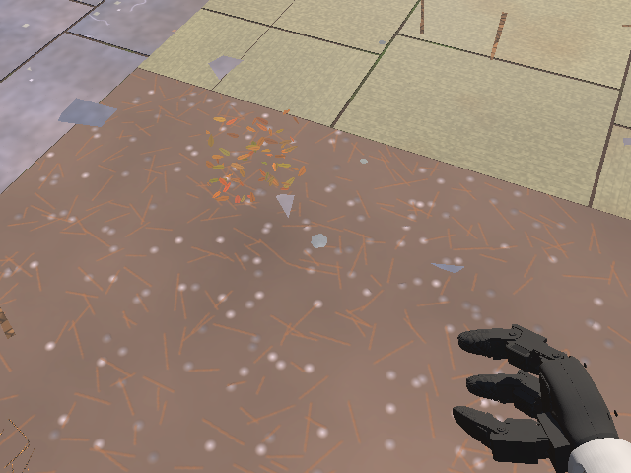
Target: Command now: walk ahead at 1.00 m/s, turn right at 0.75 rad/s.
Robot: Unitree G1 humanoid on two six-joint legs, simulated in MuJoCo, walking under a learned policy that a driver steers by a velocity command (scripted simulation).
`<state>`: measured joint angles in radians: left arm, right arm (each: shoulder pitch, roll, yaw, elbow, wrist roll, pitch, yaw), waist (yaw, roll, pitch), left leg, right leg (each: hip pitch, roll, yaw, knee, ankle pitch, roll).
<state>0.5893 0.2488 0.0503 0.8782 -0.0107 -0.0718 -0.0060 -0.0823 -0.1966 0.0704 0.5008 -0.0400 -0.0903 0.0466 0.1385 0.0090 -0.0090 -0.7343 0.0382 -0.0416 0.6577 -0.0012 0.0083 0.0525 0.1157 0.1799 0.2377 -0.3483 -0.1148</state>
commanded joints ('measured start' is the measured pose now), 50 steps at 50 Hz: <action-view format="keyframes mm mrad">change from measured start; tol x64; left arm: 1 -57 218 57 -62 -1 -22 6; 50 -421 139 11 -231 15 55 14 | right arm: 1 43 -141 -56 -10 4 -11 -27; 50 448 -315 -202 42 4 29 -38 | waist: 1 -100 -68 -68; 50 -177 176 -377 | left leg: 1 444 -117 81 -142 -13 19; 6 1183 424 -761 -312 -654 214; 22 591 147 282 -103 956 -7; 26 -100 -108 -89 1142 -633 -107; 46 287 -35 101 -73 -93 40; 50 891 279 -644 -264 358 362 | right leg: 1 -138 -159 122 122 960 -49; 5 -731 -23 -40 1106 -157 12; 22 -281 5 -390 477 388 -31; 26 567 -477 552 295 895 -416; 33 -462 -293 51 104 941 -209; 46 -162 -300 -248 390 874 -24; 50 -736 1 -3 1215 -246 138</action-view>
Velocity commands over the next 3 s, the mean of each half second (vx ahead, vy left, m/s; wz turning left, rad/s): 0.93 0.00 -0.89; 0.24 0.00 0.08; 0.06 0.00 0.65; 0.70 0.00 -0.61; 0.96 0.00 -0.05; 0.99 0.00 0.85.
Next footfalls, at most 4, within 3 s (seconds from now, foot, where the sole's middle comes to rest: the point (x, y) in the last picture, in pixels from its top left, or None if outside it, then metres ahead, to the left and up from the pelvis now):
0.08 left None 0.27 0.13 -0.77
0.48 right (457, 393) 0.66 -0.17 -0.77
0.94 left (431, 284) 0.94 -0.11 -0.77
1.42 right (513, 301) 0.91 -0.31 -0.77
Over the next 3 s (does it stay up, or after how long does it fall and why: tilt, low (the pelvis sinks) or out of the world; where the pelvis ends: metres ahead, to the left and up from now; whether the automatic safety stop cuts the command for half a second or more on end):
stays up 1.78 -0.72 -0.02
